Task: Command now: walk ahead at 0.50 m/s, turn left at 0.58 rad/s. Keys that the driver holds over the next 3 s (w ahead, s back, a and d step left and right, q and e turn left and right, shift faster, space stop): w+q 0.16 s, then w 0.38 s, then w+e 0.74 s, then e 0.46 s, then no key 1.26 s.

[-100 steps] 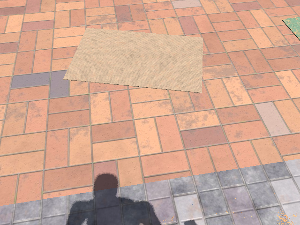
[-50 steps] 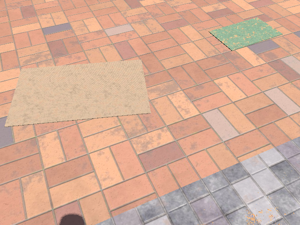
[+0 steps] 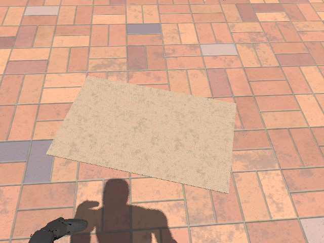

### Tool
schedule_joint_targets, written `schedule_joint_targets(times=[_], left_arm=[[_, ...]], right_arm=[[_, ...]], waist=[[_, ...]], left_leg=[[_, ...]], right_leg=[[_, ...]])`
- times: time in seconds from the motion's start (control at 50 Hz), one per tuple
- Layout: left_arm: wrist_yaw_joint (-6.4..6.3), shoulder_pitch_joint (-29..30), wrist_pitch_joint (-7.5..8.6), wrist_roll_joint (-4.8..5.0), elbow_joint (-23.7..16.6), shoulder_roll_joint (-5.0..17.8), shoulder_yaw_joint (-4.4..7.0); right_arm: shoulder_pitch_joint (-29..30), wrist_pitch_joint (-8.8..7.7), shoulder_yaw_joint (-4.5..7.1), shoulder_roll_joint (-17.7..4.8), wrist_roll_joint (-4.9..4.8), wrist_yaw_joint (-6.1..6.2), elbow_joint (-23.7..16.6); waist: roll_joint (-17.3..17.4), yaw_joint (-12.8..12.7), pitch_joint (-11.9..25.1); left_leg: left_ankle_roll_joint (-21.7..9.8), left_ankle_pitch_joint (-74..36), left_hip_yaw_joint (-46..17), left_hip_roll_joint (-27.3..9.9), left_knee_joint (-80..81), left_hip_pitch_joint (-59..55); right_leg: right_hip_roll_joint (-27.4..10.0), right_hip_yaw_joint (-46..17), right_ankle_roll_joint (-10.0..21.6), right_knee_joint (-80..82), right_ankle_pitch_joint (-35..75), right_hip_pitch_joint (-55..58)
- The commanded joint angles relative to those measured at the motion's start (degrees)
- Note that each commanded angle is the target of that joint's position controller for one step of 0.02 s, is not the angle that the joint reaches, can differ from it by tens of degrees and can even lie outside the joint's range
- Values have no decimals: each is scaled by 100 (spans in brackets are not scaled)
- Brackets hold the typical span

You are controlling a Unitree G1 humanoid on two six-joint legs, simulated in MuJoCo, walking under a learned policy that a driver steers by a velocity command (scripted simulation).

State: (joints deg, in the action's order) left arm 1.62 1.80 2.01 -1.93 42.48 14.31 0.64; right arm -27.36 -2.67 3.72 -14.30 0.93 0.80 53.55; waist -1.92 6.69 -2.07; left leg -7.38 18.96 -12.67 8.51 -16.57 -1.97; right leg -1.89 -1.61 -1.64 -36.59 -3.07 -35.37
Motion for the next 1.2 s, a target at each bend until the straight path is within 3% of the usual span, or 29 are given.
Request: schedule_joint_targets(times=[0.02,0.04,0.06,0.08,0.1,0.12,0.14,0.16,0.18,0.22,0.3,0.4,0.48,0.52,0.56,0.58,0.6,0.62,0.64,0.66,0.7,0.8,0.98,1.04,1.08,1.12,1.14,1.16,1.2], left_arm=[[-52,109,183,59,-494,630,137],[-115,-548,219,73,-299,806,212],[-196,-1399,298,50,-120,997,289],[-320,-2352,326,-91,-79,1422,395],[-325,-2208,242,-171,-121,1817,483],[-283,-1887,163,-54,-148,1317,463],[-262,-1509,166,1,-210,775,333],[-232,-1334,185,-20,-173,547,269],[-230,-1425,221,-24,-84,493,243],[-187,-1672,336,33,130,485,237],[-97,-2011,495,87,379,542,265],[-69,-2300,444,124,619,603,267],[-97,-2796,369,112,891,811,307],[-124,-2861,299,102,993,887,319],[-142,-2922,228,154,1079,826,281],[-132,-2826,237,188,910,652,208],[-84,-3234,240,300,639,-47,52],[-178,-2978,171,168,749,696,269],[-166,-2622,170,176,664,699,310],[-138,-2511,180,195,679,535,277],[-81,-2622,39,68,822,400,291],[70,-2074,-153,23,651,188,330],[214,-361,-122,-10,-29,47,184],[198,-407,-120,-26,-104,149,218],[142,-1011,-113,-35,29,305,302],[30,-2501,-27,-108,468,737,529],[-59,-2700,-46,-138,462,1491,739],[-54,-2676,-111,72,364,1617,763],[-126,-2133,-133,156,434,1152,644]], right_arm=[[126,-51,216,-1022,20,70,-327],[250,-84,227,-1086,13,31,-370],[400,-143,227,-1100,-52,-41,-410],[350,-211,122,-699,-128,-87,-614],[-461,-159,38,-236,-289,-64,-727],[-301,-59,96,-812,-43,4,-572],[206,-27,121,-851,25,-47,-593],[468,-12,108,-738,30,-99,-650],[584,29,105,-663,91,-159,-673],[554,133,69,-498,134,-258,-711],[1113,172,-3,-360,158,-345,-924],[2367,87,-197,-191,138,-438,-1321],[2893,42,-248,-293,124,-399,-1480],[2775,8,-225,-378,149,-340,-1449],[1565,-98,-122,-549,233,-249,-1014],[568,-152,0,-914,344,-168,-786],[207,-131,140,-1485,381,-87,-760],[257,-62,162,-1365,104,-67,-766],[752,-69,61,-1014,56,-67,-764],[1070,-124,-26,-664,51,-92,-766],[1321,-218,-111,-341,37,-72,-712],[997,-411,-48,-458,-15,-40,-481],[300,-343,-35,-565,15,51,-91],[272,-259,-5,-728,42,106,-21],[355,-168,47,-920,63,137,-25],[494,-92,73,-998,37,103,-154],[254,-137,-64,-345,-57,1,-530],[784,-212,3,-645,-9,-54,-790],[1304,-341,-41,-601,-33,-93,-957]], waist=[[747,-465,63],[693,-728,413],[469,-1188,886],[-122,-1460,1775],[-1450,-922,2319],[-592,-821,1724],[-13,-796,853],[146,-730,428],[-77,-695,257],[-388,-578,196],[-361,-574,102],[-326,-771,-95],[-339,-918,-155],[-372,-811,-79],[-152,-279,577],[240,130,1230],[1577,-39,1921],[909,61,1786],[701,-196,933],[614,-367,477],[727,-663,131],[567,-782,-84],[524,-421,-442],[627,-544,-271],[773,-848,150],[407,-1555,977],[-864,-1312,1560],[-509,-1366,1883],[208,-1057,448]], left_leg=[[-219,-4423,-958,-1432,-608,188],[-84,-4967,-920,-1276,-1221,383],[52,-4686,-697,-975,-2285,861],[136,-2767,-298,-678,-3798,1640],[308,1489,367,169,-5269,3315],[244,988,479,-453,-5750,3832],[278,364,566,-668,-5613,3786],[316,63,641,-835,-5383,3680],[344,-35,673,-945,-5201,3552],[382,-96,718,-958,-5030,3342],[449,-560,686,-956,-4523,3854],[561,-1554,1325,-1036,-2623,3497],[389,-1321,1642,-1015,-1845,3184],[215,-906,1728,-855,-1547,2826],[-33,-1022,1775,-597,-931,1103],[-288,-623,794,-1524,-842,-395],[-906,-474,-1812,-3375,-429,-1984],[-968,-505,-2187,-3394,-116,-1430],[-779,-683,-1214,-3066,6,-724],[-571,-1041,-567,-2781,269,-33],[-207,-1374,274,-2354,617,739],[-166,-2105,1200,-2253,969,797],[-8,-3321,2314,-2259,737,94],[94,-5221,2593,-2358,11,-414],[113,-6587,2713,-2396,-1169,-561],[297,-5097,2781,-2252,-3666,556],[625,-705,2733,-1412,-5889,2981],[724,1167,1469,-651,-6855,4127],[653,58,1099,-1301,-6132,4455]], right_leg=[[350,85,227,699,-374,940],[511,147,338,837,-498,1916],[226,-54,519,1142,-254,3200],[-1154,-1362,775,1190,-1438,4593],[-2595,-3998,1517,1729,-1397,5661],[-2372,-4224,1538,1880,-2217,4934],[-2021,-3146,1363,2051,-2069,4020],[-1708,-2315,1218,2211,-1377,3434],[-1458,-1771,1110,2312,-790,3105],[-1212,-1156,1061,2442,85,2786],[-1192,-561,1212,2722,773,2885],[-863,219,1077,2871,1143,2743],[-1145,153,1065,2651,1625,3311],[-1228,197,1019,2188,2524,3636],[-952,447,858,624,3302,3399],[-719,549,741,-771,1824,2351],[217,833,495,-2805,-2284,245],[247,51,571,-3472,-2670,-147],[-24,-150,632,-3438,-2195,-289],[-206,-124,624,-3117,-1825,-126],[-349,-98,533,-2757,-1503,346],[-396,-17,396,-2588,-670,-144],[-186,750,572,-337,253,-185],[162,1049,886,-15,-427,279],[561,1197,1163,69,-1083,1039],[534,590,1571,827,-1151,3146],[-1249,-2101,2369,938,-1237,5071],[-1832,-4238,2780,1877,-1019,5379],[-1489,-2623,2290,2148,-318,3980]])
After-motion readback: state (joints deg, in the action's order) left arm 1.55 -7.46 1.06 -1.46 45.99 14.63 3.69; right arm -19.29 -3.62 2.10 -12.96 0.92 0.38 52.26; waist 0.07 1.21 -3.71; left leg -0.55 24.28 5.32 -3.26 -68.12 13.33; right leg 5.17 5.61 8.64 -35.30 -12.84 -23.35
